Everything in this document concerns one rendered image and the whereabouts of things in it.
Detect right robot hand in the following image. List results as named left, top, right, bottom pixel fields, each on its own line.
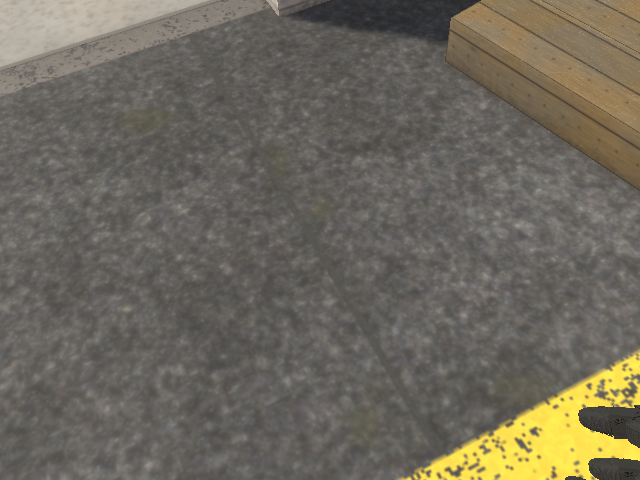
left=565, top=405, right=640, bottom=480

